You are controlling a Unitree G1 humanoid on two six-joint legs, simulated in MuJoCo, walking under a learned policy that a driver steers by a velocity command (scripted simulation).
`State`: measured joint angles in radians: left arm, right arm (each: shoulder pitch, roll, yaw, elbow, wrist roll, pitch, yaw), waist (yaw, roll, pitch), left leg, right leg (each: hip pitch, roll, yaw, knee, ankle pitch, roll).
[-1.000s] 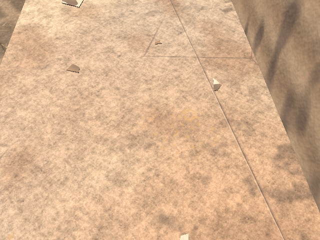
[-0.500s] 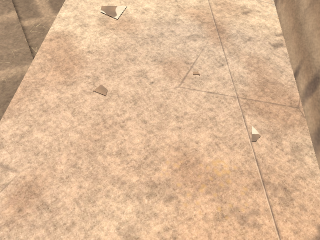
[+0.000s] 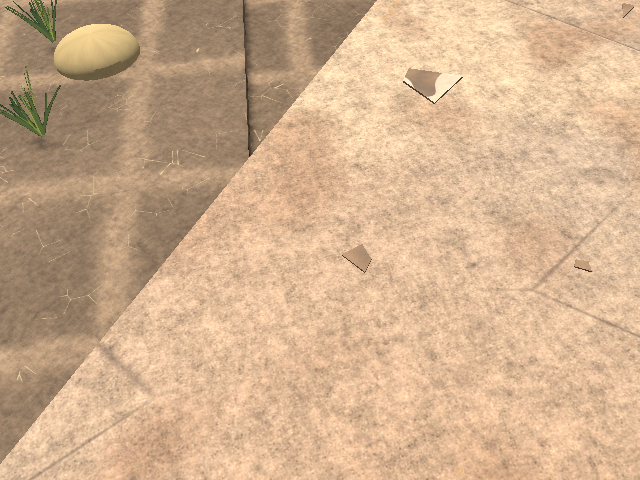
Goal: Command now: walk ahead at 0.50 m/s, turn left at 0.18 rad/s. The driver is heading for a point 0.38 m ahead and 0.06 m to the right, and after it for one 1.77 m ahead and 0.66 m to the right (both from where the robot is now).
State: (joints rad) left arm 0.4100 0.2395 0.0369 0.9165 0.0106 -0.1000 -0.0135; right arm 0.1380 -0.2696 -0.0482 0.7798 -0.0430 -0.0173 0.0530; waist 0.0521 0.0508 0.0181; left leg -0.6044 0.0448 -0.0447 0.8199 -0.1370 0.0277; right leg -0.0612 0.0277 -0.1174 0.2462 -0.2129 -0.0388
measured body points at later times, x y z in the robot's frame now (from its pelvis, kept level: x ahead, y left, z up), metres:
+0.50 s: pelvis +0.24 +0.04 +0.00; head +0.27 +0.05 +0.45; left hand +0.37 +0.28 -0.14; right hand +0.23 -0.22 -0.13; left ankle +0.19 +0.11 -0.75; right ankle +0.35 -0.10 -0.69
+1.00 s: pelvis +0.33 +0.02 -0.01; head +0.35 +0.00 +0.44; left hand +0.52 +0.25 -0.12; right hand +0.35 -0.27 -0.14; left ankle +0.41 +0.17 -0.70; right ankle +0.38 -0.06 -0.75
